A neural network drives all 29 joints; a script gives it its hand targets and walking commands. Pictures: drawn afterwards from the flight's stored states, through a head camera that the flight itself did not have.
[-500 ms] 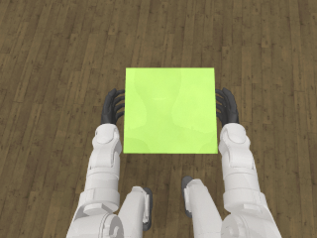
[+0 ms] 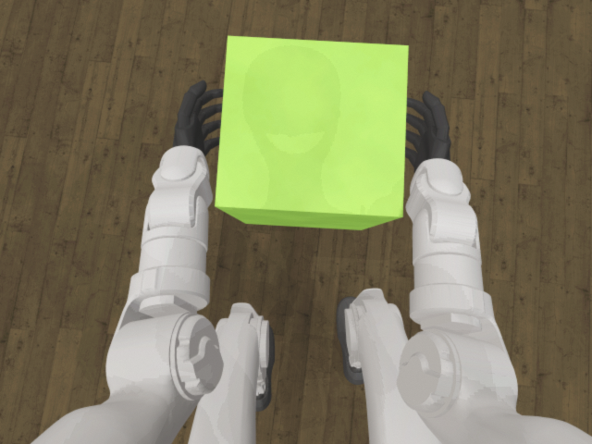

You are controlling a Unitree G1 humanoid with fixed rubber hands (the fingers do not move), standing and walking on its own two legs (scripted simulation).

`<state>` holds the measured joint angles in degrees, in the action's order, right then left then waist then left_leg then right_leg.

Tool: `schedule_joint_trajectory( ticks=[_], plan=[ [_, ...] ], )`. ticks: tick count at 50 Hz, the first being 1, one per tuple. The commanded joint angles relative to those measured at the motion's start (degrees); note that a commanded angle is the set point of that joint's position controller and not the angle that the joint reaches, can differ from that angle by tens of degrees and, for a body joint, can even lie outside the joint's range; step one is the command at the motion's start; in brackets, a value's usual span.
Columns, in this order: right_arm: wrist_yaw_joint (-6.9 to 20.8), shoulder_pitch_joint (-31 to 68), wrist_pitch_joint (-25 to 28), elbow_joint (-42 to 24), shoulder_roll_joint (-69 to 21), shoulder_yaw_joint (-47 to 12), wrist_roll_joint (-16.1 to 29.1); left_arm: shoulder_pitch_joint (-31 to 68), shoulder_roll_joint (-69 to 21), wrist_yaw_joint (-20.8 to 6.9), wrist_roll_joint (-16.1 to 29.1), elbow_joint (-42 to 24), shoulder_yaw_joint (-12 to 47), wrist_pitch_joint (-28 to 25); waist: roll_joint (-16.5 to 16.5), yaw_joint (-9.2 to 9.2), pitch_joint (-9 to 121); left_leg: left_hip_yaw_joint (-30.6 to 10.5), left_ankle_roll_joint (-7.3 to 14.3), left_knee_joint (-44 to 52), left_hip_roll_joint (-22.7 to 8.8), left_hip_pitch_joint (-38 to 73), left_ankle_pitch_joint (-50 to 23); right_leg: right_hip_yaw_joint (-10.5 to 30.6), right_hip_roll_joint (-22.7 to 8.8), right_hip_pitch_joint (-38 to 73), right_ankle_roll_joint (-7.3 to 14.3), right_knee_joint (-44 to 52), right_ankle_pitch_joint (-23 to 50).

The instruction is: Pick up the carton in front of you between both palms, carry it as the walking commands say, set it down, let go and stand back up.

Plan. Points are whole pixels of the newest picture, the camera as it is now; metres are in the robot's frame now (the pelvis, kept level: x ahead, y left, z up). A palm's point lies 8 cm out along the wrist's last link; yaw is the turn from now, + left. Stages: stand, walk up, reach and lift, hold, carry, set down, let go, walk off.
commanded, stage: set down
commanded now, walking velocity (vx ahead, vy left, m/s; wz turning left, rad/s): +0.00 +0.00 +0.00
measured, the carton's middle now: (309, 154) +0.49 -0.03 -0.16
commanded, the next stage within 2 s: none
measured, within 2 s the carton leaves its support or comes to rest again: rests again in 1.62 s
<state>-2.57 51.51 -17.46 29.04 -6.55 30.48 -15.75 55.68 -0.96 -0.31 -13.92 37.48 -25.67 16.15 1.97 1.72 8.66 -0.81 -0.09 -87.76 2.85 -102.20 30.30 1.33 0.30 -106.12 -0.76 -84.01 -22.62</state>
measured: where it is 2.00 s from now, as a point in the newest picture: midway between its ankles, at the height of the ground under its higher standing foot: (307, 367)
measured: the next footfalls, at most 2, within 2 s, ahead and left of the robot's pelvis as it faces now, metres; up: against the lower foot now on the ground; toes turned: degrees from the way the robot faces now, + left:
none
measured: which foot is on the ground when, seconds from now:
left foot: down 0.00-1.00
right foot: down 0.00-1.00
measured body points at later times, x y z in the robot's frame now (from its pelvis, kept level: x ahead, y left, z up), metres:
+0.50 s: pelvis -0.02 +0.01 -0.11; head +0.33 +0.00 +0.18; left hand +0.55 +0.11 -0.25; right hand +0.49 -0.18 -0.25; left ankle +0.06 +0.12 -0.53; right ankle +0.11 -0.12 -0.53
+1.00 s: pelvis -0.01 +0.01 -0.18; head +0.36 +0.02 +0.07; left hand +0.57 +0.11 -0.35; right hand +0.52 -0.20 -0.33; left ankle +0.06 +0.12 -0.53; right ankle +0.11 -0.13 -0.53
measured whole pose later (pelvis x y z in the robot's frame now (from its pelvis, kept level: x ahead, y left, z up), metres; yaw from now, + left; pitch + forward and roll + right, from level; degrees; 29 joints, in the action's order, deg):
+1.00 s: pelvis -0.01 +0.01 -0.18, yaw -1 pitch +45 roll -3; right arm -4.6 76.8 -14.8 46.3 6.4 29.0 -3.4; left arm 83.6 16.0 4.9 -3.5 56.4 -7.7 14.5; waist -0.8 6.8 -10.9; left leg -1.1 0.4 -124.5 5.0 -130.7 39.0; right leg 2.1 2.2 -133.9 -4.4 -118.4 -30.1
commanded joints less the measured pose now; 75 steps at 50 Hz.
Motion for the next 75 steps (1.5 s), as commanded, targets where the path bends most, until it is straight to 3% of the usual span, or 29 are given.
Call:
schedule_joint_trajectory(
  ticks=[1,16,33,38,43,46,51,60,75],
  plan=[
    [11.9,35.28,0.08,4.78,-50.82,-33.68,7.87,32.46,-50.78,-14.46,7.8,3.89,29.95,-0.5,-1.92,1.17,56.46,2.33,-0.55,6.08,7.82,12.51,-13.64,-3.05,8.44,42.0,-1.57,0.47,17.16],
    [10.42,47.48,0.23,5.14,-44.68,-30.36,9.91,42.6,-45.22,-13.53,9.2,8.71,28.78,-0.04,0.91,2.56,55.41,2.82,-0.22,-5.3,7.31,3.33,-11.17,-4.73,7.97,29.42,-1.75,-11.6,14.13],
    [11.35,59.45,2.48,6.65,-34.7,-28.54,15.15,54.52,-37.96,-10.11,14.52,12.08,33.47,-1.88,4.72,6.34,52.32,1.59,-0.38,-18.16,5.71,7.21,-14.86,-7.39,5.32,16.63,-1.76,-25.52,14.82],
    [12.23,54.39,2.87,13.65,-37.37,-24.75,16.45,57.09,-35.07,-9.52,14.48,11.88,33.83,-3.71,7.95,5.1,46.59,1.47,-0.14,-20.96,5.12,6.02,-17.04,-6.78,5.48,11.93,-1.48,-28.76,16.53],
    [12.99,52.68,2.87,14.41,-39.15,-24.87,18.29,56.38,-36.37,-9.35,15.45,9.86,35.37,-4.26,9.26,4.37,49.61,1.06,-0.18,-23.06,4.73,10.37,-23.56,-7.02,5.71,9.87,-1.65,-30.88,19.58],
    [13.16,51.84,2.93,14.6,-39.31,-24.97,18.74,55.74,-37.14,-9.41,16.08,10.06,35.98,-4.38,9.49,4.87,48.93,0.36,-0.3,-24.3,4.47,11.62,-26.63,-7.14,5.71,6.83,-1.86,-31.54,20.25],
    [12.49,52.69,3.72,14.6,-38.0,-24.24,18.64,56.63,-35.83,-9.44,16.46,11.42,35.48,-5.2,8.52,5.66,45.09,0.81,-0.27,-25.23,4.65,6.4,-22.91,-6.92,5.69,6.92,-1.94,-31.86,19.21],
    [11.88,54.6,4.51,19.54,-35.0,-19.25,16.58,56.95,-30.27,-9.73,13.22,17.58,29.95,-5.89,7.17,4.6,33.31,1.78,0.68,-25.33,4.55,-4.24,-11.46,-5.68,5.9,6.83,-1.7,-32.11,12.85],
    [13.27,51.71,4.39,26.55,-28.22,-12.2,12.95,50.56,-23.83,-10.32,8.14,22.86,25.12,-4.32,5.41,3.36,18.86,-0.56,1.78,-25.27,3.88,-5.77,-8.21,-5.25,5.89,-0.71,-0.97,-33.28,6.32]
  ],
)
